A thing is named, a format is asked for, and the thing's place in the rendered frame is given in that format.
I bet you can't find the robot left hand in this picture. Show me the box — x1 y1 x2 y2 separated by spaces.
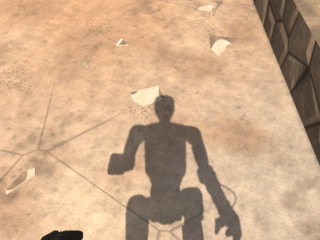
41 230 83 240

